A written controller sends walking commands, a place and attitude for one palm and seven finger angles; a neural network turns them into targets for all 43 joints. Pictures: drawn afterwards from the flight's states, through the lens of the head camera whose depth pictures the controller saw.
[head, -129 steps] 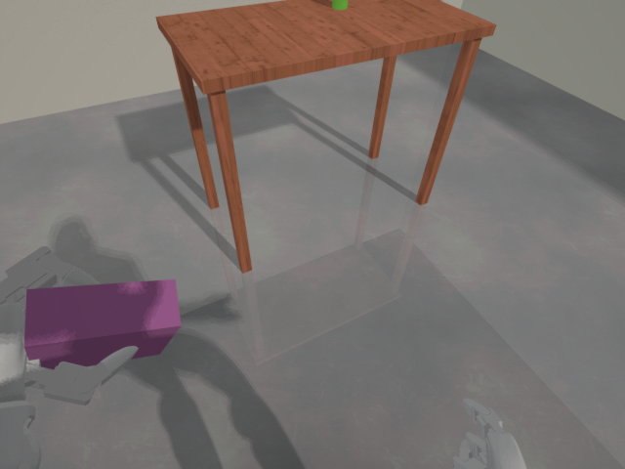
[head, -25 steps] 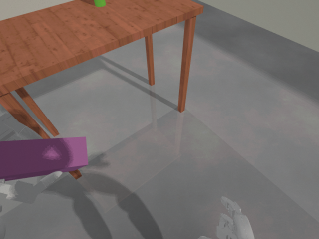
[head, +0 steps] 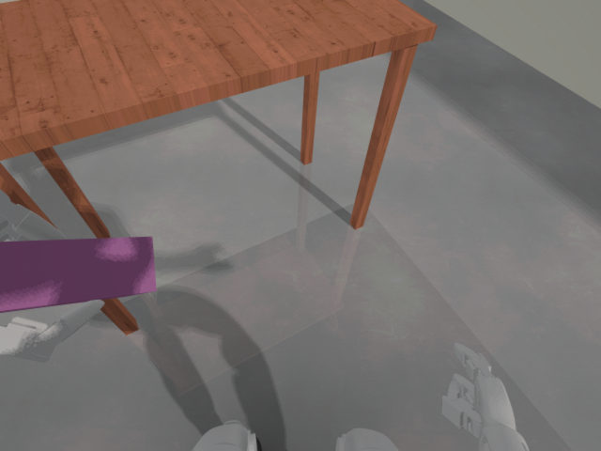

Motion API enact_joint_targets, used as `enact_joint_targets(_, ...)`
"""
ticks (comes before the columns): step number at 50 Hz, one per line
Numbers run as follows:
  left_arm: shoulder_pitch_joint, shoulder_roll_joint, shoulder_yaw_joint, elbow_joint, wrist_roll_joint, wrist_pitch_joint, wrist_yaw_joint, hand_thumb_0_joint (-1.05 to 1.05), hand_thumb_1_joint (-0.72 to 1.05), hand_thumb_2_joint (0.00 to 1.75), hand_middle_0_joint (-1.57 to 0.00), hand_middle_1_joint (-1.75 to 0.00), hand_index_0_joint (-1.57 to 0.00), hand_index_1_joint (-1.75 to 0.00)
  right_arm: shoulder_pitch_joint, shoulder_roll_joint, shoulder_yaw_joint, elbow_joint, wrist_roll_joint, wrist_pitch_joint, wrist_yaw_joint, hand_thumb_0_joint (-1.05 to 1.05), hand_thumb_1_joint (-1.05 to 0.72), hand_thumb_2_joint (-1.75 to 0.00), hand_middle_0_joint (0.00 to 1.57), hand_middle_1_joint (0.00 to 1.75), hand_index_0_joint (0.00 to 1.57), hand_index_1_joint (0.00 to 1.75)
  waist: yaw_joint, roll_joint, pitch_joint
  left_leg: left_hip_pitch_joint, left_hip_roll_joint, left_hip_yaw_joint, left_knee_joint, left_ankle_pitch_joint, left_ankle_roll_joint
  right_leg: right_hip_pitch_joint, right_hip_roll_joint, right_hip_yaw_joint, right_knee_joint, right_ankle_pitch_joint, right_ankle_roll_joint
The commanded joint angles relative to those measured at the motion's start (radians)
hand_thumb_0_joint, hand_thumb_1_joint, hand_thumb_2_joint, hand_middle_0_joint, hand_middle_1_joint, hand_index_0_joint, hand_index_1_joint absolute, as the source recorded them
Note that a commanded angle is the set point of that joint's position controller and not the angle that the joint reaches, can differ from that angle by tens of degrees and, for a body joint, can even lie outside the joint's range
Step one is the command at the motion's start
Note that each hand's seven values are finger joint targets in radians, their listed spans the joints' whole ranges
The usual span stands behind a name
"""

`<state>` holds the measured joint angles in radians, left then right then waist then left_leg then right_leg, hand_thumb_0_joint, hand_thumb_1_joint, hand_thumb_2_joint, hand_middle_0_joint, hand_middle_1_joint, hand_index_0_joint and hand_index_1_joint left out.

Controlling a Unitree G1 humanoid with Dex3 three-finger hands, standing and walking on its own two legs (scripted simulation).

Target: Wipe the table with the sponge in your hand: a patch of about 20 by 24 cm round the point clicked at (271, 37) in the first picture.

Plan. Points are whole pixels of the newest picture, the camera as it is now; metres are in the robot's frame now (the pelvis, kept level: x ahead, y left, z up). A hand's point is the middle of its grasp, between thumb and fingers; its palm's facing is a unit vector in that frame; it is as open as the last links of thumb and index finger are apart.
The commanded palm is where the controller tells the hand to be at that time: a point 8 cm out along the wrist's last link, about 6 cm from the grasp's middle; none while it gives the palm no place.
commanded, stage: take the last steps up to it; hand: left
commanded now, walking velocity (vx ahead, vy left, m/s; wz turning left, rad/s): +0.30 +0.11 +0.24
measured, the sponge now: (90, 274) +0.25 +0.20 +0.17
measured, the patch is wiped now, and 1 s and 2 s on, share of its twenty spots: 0.00 0.00 0.00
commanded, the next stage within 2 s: none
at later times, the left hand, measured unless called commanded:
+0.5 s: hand (69, 290) +0.22 +0.20 +0.19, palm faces +0.51 -0.75 -0.43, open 9.3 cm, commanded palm +0.16 +0.25 +0.20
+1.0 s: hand (78, 219) +0.29 +0.23 +0.19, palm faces +0.51 -0.71 -0.48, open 9.3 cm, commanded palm +0.23 +0.26 +0.20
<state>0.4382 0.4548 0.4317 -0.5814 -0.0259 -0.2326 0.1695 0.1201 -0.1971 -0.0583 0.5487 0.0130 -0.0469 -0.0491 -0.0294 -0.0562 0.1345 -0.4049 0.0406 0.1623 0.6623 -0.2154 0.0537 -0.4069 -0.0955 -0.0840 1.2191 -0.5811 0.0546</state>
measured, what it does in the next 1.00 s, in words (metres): walks ahead: right foot, then left foot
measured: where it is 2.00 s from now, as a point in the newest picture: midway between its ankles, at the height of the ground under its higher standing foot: (281, 400)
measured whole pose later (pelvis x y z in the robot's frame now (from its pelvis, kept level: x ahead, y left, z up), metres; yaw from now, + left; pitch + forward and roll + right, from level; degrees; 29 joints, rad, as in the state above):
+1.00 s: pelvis +0.12 -0.04 +0.01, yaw +9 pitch -1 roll +0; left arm 0.44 0.36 0.35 -0.44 -0.01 -0.22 0.14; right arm 0.22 -0.18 0.01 0.68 0.00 -0.08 -0.06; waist 0.01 0.06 0.05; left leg -0.39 0.05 0.07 0.96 -0.44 0.00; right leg -0.31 -0.06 -0.18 0.63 -0.30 -0.04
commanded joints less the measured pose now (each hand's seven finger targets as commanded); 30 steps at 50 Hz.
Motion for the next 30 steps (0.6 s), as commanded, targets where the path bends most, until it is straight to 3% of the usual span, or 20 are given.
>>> enact_joint_targets(1, 0.034, 0.142, 0.130, -0.315, -0.013, -0.059, 0.000, 0.00, 0.10, 1.30, -1.20, -1.60, -1.20, -1.60, 0.004, -0.129, -0.028, -0.118, 0.006, -0.052, 0.022, 0.00, -0.90, -0.90, 0.20, 0.30, 0.20, 0.30, 0.036, 0.313, -0.297, 0.205, 0.284, -0.328, -0.266, 0.339, 0.159, -0.104, -0.025, 0.062, -0.049, 0.090, 0.016)
enact_joint_targets(3, 0.069, 0.083, 0.093, -0.321, -0.026, -0.060, -0.006, 0.00, 0.10, 1.30, -1.20, -1.60, -1.20, -1.60, 0.004, -0.119, -0.015, -0.119, 0.007, -0.072, 0.027, 0.00, -0.90, -0.90, 0.20, 0.30, 0.20, 0.30, 0.037, 0.380, -0.266, 0.025, 0.222, -0.233, -0.320, 0.068, 0.115, 0.046, -0.002, -0.005, -0.200, 0.145, 0.014)
enact_joint_targets(5, 0.061, 0.064, 0.079, -0.273, -0.030, -0.057, -0.002, 0.00, 0.10, 1.30, -1.20, -1.60, -1.20, -1.60, 0.019, -0.115, -0.005, -0.109, 0.008, -0.092, 0.017, 0.00, -0.90, -0.90, 0.20, 0.30, 0.20, 0.30, 0.032, 0.382, -0.252, -0.023, 0.220, -0.242, -0.362, -0.156, 0.111, 0.120, 0.021, -0.047, -0.334, 0.147, 0.015)
enact_joint_targets(7, 0.023, 0.054, 0.069, -0.208, -0.023, -0.046, 0.000, 0.00, 0.10, 1.30, -1.20, -1.60, -1.20, -1.60, 0.029, -0.113, 0.000, -0.100, 0.003, -0.097, -0.004, 0.00, -0.90, -0.90, 0.20, 0.30, 0.20, 0.30, 0.040, 0.308, -0.246, -0.045, 0.212, -0.245, -0.332, -0.300, 0.093, 0.204, 0.051, -0.085, -0.469, 0.143, 0.017)
enact_joint_targets(8, -0.006, 0.046, 0.056, -0.168, -0.018, -0.036, 0.000, 0.00, 0.10, 1.30, -1.20, -1.60, -1.20, -1.60, 0.032, -0.110, 0.003, -0.093, 0.003, -0.095, -0.011, 0.00, -0.90, -0.90, 0.20, 0.30, 0.20, 0.30, 0.044, 0.276, -0.245, -0.061, 0.187, -0.228, -0.281, -0.362, 0.070, 0.260, 0.068, -0.103, -0.561, 0.138, 0.013)
enact_joint_targets(9, -0.052, 0.035, 0.035, -0.138, -0.010, -0.024, -0.001, 0.00, 0.10, 1.30, -1.20, -1.60, -1.20, -1.60, 0.031, -0.104, 0.003, -0.088, 0.006, -0.090, -0.017, 0.00, -0.90, -0.90, 0.20, 0.30, 0.20, 0.30, 0.047, 0.214, -0.234, -0.091, 0.135, -0.174, -0.159, -0.400, 0.034, 0.294, 0.049, -0.076, -0.678, 0.127, -0.005)
enact_joint_targets(10, -0.097, 0.061, 0.035, -0.112, 0.001, -0.016, 0.000, 0.00, 0.10, 1.30, -1.20, -1.60, -1.20, -1.60, 0.031, -0.080, 0.007, -0.082, 0.006, -0.085, -0.019, 0.00, -0.90, -0.90, 0.20, 0.30, 0.20, 0.30, 0.052, -0.013, -0.199, -0.164, 0.046, -0.093, 0.127, -0.396, -0.012, 0.268, -0.102, 0.152, -0.877, 0.005, -0.074)
enact_joint_targets(11, -0.118, 0.118, 0.056, -0.083, -0.002, -0.001, 0.007, 0.00, 0.10, 1.30, -1.20, -1.60, -1.20, -1.60, -0.027, -0.067, 0.022, -0.100, -0.004, -0.085, -0.021, 0.00, -0.90, -0.90, 0.20, 0.30, 0.20, 0.30, 0.074, -0.306, -0.134, -0.367, -0.050, -0.086, 0.442, -0.394, -0.061, 0.274, -0.364, 0.600, -1.030, 0.022, -0.202)
enact_joint_targets(12, -0.177, 0.122, 0.043, -0.079, -0.011, 0.000, 0.014, 0.00, 0.10, 1.30, -1.20, -1.60, -1.20, -1.60, -0.056, -0.112, 0.019, -0.081, -0.020, -0.106, -0.020, 0.00, -0.90, -0.90, 0.20, 0.30, 0.20, 0.30, 0.062, -0.236, -0.123, -0.385, 0.001, -0.208, 0.576, -0.272, -0.069, 0.246, -0.423, 0.667, -1.050, 0.101, -0.231)
enact_joint_targets(13, -0.177, 0.111, 0.033, -0.063, -0.006, -0.013, 0.004, 0.00, 0.10, 1.30, -1.20, -1.60, -1.20, -1.60, -0.027, -0.103, 0.026, -0.051, -0.022, -0.106, -0.021, 0.00, -0.90, -0.90, 0.20, 0.30, 0.20, 0.30, 0.044, -0.153, -0.115, -0.370, 0.018, -0.220, 0.638, -0.206, -0.082, 0.246, -0.380, 0.587, -1.011, 0.226, -0.225)
enact_joint_targets(14, -0.174, 0.090, 0.015, -0.059, -0.003, -0.026, -0.005, 0.00, 0.10, 1.30, -1.20, -1.60, -1.20, -1.60, -0.023, -0.097, 0.033, -0.034, -0.020, -0.093, -0.022, 0.00, -0.90, -0.90, 0.20, 0.30, 0.20, 0.30, 0.041, -0.096, -0.107, -0.355, 0.033, -0.204, 0.651, -0.156, -0.094, 0.251, -0.324, 0.411, -0.969, 0.395, -0.196)
enact_joint_targets(15, -0.174, 0.074, 0.000, -0.047, 0.004, -0.037, -0.008, 0.00, 0.10, 1.30, -1.20, -1.60, -1.20, -1.60, -0.025, -0.098, 0.036, -0.023, -0.018, -0.082, -0.022, 0.00, -0.90, -0.90, 0.20, 0.30, 0.20, 0.30, 0.035, -0.091, -0.117, -0.332, 0.038, -0.181, 0.625, -0.136, -0.100, 0.269, -0.283, 0.269, -0.930, 0.555, -0.170)
enact_joint_targets(18, -0.159, 0.070, -0.005, -0.047, 0.014, -0.055, -0.004, 0.00, 0.10, 1.30, -1.20, -1.60, -1.20, -1.60, -0.033, -0.103, 0.023, -0.031, -0.020, -0.071, -0.024, 0.00, -0.90, -0.90, 0.20, 0.30, 0.20, 0.30, 0.032, -0.089, -0.158, -0.210, 0.029, -0.109, 0.395, -0.102, -0.084, 0.296, -0.239, 0.105, -0.887, 0.734, -0.149)
enact_joint_targets(21, -0.084, 0.095, 0.038, -0.098, 0.010, -0.068, 0.014, 0.00, 0.10, 1.30, -1.20, -1.60, -1.20, -1.60, -0.028, -0.094, 0.010, -0.069, -0.019, -0.068, -0.015, 0.00, -0.90, -0.90, 0.20, 0.30, 0.20, 0.30, 0.052, -0.106, -0.203, -0.119, 0.018, -0.035, 0.145, -0.094, -0.069, 0.357, -0.247, 0.093, -0.890, 0.691, -0.168)
enact_joint_targets(24, -0.033, 0.093, 0.065, -0.148, 0.009, -0.063, 0.029, 0.00, 0.10, 1.30, -1.20, -1.60, -1.20, -1.60, -0.015, -0.087, 0.002, -0.108, -0.019, -0.071, -0.010, 0.00, -0.90, -0.90, 0.20, 0.30, 0.20, 0.30, 0.075, -0.144, -0.233, -0.047, 0.007, -0.002, -0.007, -0.131, -0.058, 0.379, -0.253, 0.131, -0.874, 0.625, -0.190)
enact_joint_targets(26, -0.018, 0.073, 0.058, -0.140, 0.004, -0.054, 0.037, 0.00, 0.10, 1.30, -1.20, -1.60, -1.20, -1.60, 0.014, -0.092, -0.004, -0.109, -0.013, -0.068, -0.012, 0.00, -0.90, -0.90, 0.20, 0.30, 0.20, 0.30, 0.051, -0.097, -0.256, 0.055, -0.006, 0.010, -0.137, -0.086, -0.057, 0.366, -0.232, 0.120, -0.827, 0.531, -0.172)
enact_joint_targets(27, -0.039, 0.066, 0.052, -0.148, 0.003, -0.055, 0.038, 0.00, 0.10, 1.30, -1.20, -1.60, -1.20, -1.60, 0.025, -0.093, -0.003, -0.112, -0.014, -0.065, -0.017, 0.00, -0.90, -0.90, 0.20, 0.30, 0.20, 0.30, 0.041, -0.064, -0.261, 0.136, -0.017, 0.038, -0.205, -0.036, -0.056, 0.328, -0.192, 0.090, -0.774, 0.481, -0.150)
enact_joint_targets(28, -0.070, 0.060, 0.044, -0.165, 0.002, -0.061, 0.038, 0.00, 0.10, 1.30, -1.20, -1.60, -1.20, -1.60, 0.034, -0.114, -0.016, -0.114, -0.009, -0.066, -0.026, 0.00, -0.90, -0.90, 0.20, 0.30, 0.20, 0.30, 0.026, 0.040, -0.269, 0.256, 0.002, 0.009, -0.265, -0.004, -0.043, 0.250, -0.149, 0.059, -0.644, 0.473, -0.121)
enact_joint_targets(29, -0.087, 0.056, 0.039, -0.175, 0.000, -0.070, 0.038, 0.00, 0.10, 1.30, -1.20, -1.60, -1.20, -1.60, 0.040, -0.139, -0.023, -0.119, -0.007, -0.068, -0.029, 0.00, -0.90, -0.90, 0.20, 0.30, 0.20, 0.30, 0.011, 0.238, -0.286, 0.375, 0.132, -0.177, -0.312, 0.032, 0.023, 0.097, -0.056, -0.003, -0.439, 0.372, -0.074)
enact_joint_targets(30, -0.090, 0.057, 0.032, -0.170, 0.004, -0.078, 0.035, 0.00, 0.10, 1.30, -1.20, -1.60, -1.20, -1.60, 0.037, -0.145, -0.024, -0.129, 0.000, -0.068, -0.020, 0.00, -0.90, -0.90, 0.20, 0.30, 0.20, 0.30, 0.024, 0.403, -0.280, 0.476, 0.310, -0.434, -0.327, 0.254, 0.121, -0.123, 0.039, -0.056, -0.244, -0.001, -0.031)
